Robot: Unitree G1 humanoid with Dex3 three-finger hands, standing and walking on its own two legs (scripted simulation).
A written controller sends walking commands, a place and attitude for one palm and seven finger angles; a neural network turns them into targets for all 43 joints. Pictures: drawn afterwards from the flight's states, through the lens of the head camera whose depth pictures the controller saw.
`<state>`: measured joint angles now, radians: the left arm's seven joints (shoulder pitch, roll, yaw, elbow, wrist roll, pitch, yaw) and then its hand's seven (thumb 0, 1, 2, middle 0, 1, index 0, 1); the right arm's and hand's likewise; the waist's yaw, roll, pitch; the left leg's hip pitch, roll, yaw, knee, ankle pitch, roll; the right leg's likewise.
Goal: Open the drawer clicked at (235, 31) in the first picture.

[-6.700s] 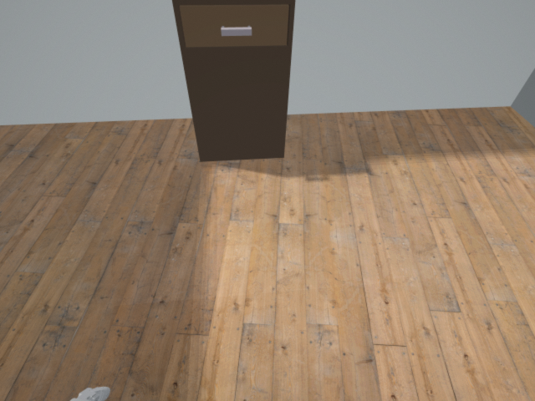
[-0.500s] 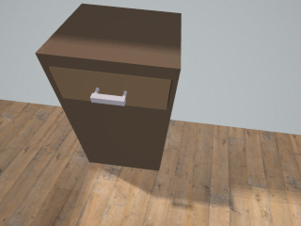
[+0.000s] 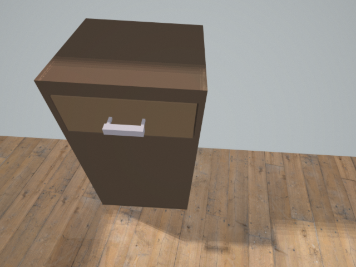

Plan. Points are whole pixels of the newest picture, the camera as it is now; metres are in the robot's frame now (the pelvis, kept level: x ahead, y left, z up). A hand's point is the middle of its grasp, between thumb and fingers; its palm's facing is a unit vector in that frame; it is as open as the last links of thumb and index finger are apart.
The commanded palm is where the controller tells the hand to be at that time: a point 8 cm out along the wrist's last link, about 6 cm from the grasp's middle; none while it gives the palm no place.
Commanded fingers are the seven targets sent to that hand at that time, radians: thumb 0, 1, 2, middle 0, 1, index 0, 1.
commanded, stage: look again from close up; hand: left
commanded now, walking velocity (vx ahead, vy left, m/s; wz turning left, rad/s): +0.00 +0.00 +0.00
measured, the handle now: (125, 125) +0.53 +0.20 -0.04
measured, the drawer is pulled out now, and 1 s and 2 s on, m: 0.00 0.00 0.00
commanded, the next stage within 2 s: raise the hand with hooked fingers in 0.54 s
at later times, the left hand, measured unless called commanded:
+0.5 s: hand out of the picture -0.01 +0.16 -0.18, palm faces +0.01 -0.98 -0.21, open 7.3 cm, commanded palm none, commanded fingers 0.00 0.90 0.90 -0.20 -0.30 -0.20 -0.30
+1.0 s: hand (120, 243) +0.18 +0.14 -0.04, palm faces -0.05 -0.36 -0.93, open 8.2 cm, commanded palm +0.13 +0.19 -0.03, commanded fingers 0.00 0.46 0.71 -0.23 -0.58 -0.23 -0.58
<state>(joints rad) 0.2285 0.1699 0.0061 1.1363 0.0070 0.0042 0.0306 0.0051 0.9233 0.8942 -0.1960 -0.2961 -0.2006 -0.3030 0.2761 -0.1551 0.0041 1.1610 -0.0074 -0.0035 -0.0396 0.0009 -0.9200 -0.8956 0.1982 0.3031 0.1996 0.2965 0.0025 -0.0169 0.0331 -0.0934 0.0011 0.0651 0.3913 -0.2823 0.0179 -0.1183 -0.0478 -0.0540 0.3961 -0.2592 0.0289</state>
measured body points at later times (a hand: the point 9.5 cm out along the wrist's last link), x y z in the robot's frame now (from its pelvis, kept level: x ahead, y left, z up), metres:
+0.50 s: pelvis -0.01 -0.01 -0.01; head +0.00 -0.03 +0.44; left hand -0.01 +0.21 -0.16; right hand -0.02 -0.22 -0.18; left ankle -0.04 +0.10 -0.74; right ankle -0.03 -0.13 -0.74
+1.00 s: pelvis -0.03 -0.04 -0.03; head -0.02 -0.07 +0.42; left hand +0.18 +0.16 +0.01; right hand +0.19 -0.29 -0.10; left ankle -0.04 +0.10 -0.74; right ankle -0.03 -0.13 -0.74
